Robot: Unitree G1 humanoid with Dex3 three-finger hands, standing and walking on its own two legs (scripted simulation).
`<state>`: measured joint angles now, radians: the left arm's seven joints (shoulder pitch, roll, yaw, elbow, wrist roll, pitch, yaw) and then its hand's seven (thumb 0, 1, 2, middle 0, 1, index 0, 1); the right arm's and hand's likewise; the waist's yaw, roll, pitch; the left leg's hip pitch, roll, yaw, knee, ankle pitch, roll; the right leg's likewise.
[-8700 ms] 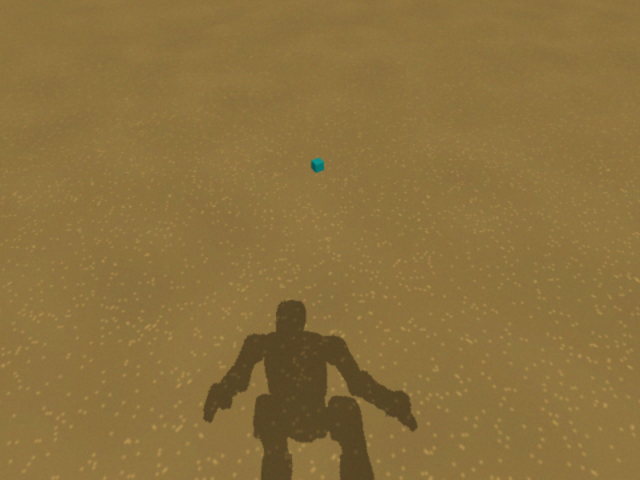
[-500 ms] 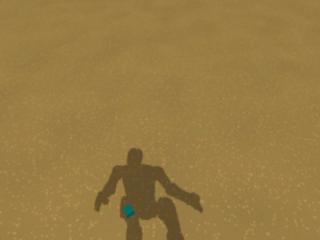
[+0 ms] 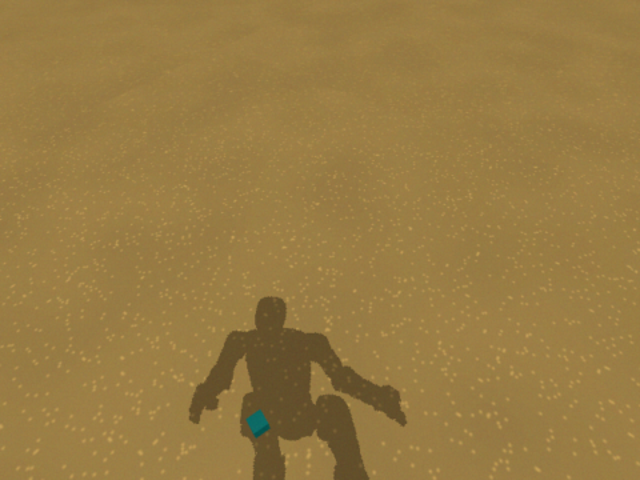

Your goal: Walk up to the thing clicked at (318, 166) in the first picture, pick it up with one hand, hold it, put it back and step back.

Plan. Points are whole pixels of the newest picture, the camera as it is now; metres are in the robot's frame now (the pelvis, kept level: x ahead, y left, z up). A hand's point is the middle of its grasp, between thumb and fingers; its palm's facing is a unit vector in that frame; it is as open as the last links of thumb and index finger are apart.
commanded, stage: stand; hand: left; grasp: from above
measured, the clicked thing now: (258, 423) +0.39 +0.22 -0.76
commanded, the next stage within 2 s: rise first in 0.56 s
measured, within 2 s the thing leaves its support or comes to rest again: neither
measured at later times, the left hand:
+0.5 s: hand out of the picture +0.07 +0.25 -0.16, palm faces -0.02 -0.94 -0.34, open 7.3 cm
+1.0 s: hand (168, 477) +0.16 +0.25 -0.18, palm faces -0.06 -0.92 -0.40, open 10.4 cm
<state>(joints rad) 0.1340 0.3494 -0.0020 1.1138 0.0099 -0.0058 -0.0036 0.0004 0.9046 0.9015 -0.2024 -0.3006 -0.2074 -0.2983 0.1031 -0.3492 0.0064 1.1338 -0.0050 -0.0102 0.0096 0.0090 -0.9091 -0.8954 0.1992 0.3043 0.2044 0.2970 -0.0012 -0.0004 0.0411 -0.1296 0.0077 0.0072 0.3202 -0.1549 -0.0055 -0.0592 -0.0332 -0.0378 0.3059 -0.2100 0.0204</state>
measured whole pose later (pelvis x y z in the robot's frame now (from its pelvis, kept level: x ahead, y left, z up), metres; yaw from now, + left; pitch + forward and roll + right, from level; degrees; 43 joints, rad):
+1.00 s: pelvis -0.02 +0.00 -0.03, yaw -1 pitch +8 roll +0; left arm -0.04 0.34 0.15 1.00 0.16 0.05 0.01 0.00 0.18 0.84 -0.21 -0.82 -0.22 -0.80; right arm 0.25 -0.24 -0.02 0.74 0.03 -0.04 0.00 0.01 -0.91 -0.89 0.20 0.30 0.20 0.30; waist -0.03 -0.01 -0.02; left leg -0.54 0.03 0.01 0.70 -0.30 -0.01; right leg -0.48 -0.02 -0.02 0.69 -0.36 0.01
